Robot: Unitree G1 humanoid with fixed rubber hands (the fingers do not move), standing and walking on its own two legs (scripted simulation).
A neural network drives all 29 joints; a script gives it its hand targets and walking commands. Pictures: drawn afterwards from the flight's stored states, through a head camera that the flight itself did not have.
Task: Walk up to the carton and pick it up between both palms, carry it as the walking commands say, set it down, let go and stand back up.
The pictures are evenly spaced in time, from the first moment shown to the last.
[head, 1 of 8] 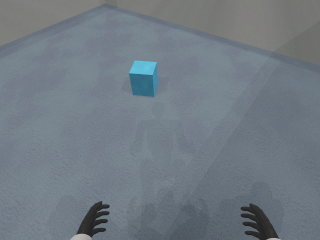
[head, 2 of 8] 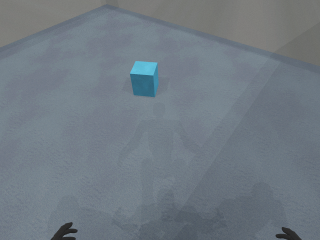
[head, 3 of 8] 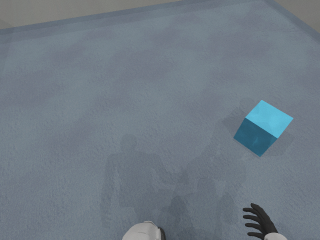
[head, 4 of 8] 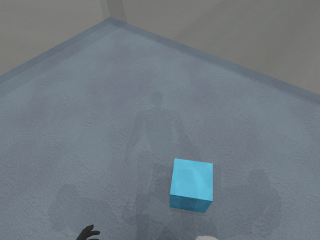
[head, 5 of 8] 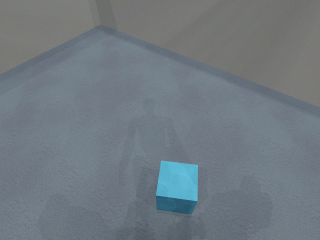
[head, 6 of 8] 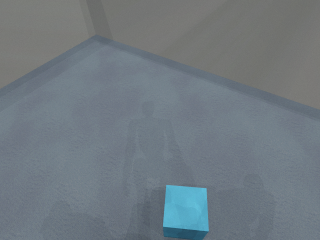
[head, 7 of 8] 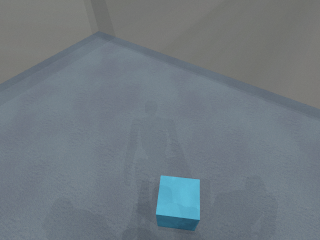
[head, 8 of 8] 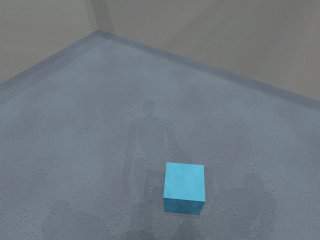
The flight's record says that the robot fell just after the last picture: no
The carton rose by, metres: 0.00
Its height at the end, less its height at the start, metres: +0.00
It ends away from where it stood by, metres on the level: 0.00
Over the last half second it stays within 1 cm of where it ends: yes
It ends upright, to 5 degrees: yes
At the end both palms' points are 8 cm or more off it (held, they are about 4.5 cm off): yes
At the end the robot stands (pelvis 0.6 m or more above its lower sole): yes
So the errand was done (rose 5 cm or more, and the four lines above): no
